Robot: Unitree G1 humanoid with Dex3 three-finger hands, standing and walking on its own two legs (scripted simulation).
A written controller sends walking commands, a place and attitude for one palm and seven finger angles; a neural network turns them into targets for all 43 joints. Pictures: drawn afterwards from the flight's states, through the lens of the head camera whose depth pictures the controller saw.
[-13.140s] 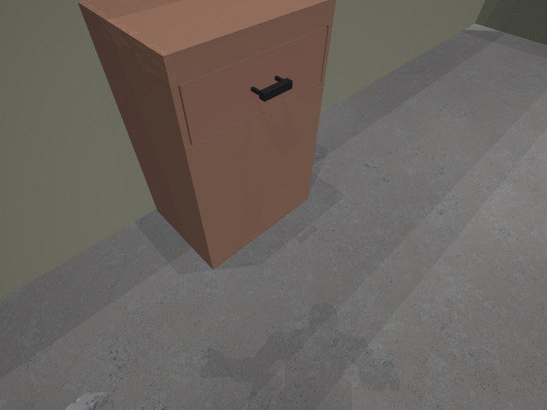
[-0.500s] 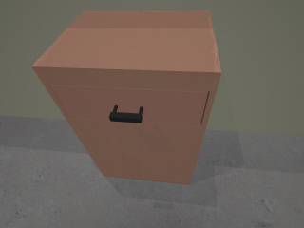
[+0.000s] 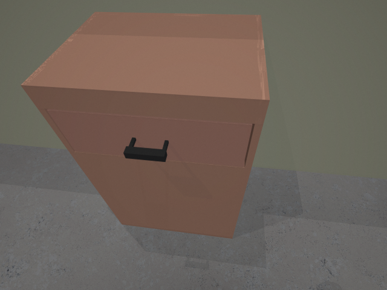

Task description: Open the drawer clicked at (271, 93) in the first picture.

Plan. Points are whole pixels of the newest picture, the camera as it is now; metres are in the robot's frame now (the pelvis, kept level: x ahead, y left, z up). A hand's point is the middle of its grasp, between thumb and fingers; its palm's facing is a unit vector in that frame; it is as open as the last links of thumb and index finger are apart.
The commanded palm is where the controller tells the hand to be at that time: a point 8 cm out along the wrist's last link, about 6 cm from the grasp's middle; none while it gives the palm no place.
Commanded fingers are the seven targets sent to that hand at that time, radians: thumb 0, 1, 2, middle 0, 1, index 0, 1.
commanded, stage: come to a stop and stand still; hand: left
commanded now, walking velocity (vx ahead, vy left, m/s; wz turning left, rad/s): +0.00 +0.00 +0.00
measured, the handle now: (147, 148) +0.47 +0.16 -0.03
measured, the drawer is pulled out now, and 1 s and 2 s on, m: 0.00 0.00 0.00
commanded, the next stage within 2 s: look again from close up in 0.08 s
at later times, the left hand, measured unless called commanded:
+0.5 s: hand out of the picture +0.00 +0.17 -0.17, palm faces +0.03 -0.98 -0.21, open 7.3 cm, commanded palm none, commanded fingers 0.00 0.90 0.90 -0.20 -0.30 -0.20 -0.30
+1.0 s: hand (99, 279) +0.16 +0.21 -0.06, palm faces -0.12 -0.65 -0.75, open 7.5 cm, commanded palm +0.11 +0.23 -0.04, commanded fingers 0.00 0.64 0.79 -0.22 -0.47 -0.22 -0.47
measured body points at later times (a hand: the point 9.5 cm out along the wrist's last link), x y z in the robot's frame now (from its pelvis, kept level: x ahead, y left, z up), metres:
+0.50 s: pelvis +0.00 -0.01 +0.00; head +0.02 -0.02 +0.45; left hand +0.00 +0.22 -0.15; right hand -0.02 -0.22 -0.17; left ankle -0.07 +0.13 -0.74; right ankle +0.01 -0.10 -0.74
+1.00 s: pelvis -0.03 +0.01 -0.01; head -0.01 -0.02 +0.44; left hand +0.16 +0.24 -0.02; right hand +0.08 -0.25 -0.14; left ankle -0.07 +0.13 -0.74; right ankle +0.01 -0.10 -0.74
